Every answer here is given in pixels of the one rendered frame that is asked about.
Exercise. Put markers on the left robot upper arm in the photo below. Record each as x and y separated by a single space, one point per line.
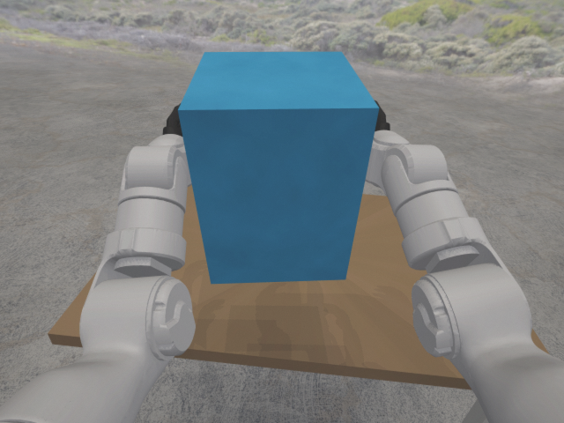
130 329

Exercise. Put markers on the right robot hand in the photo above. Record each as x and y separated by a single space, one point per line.
381 123

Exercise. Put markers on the robot left forearm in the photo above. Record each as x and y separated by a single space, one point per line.
147 240

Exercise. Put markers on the left robot hand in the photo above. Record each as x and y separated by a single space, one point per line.
173 123

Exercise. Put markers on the robot right forearm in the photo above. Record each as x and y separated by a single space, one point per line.
438 233

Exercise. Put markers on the table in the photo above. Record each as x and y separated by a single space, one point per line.
361 326

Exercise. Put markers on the carton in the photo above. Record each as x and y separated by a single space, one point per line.
278 145

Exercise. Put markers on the right robot upper arm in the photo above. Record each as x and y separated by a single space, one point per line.
476 317

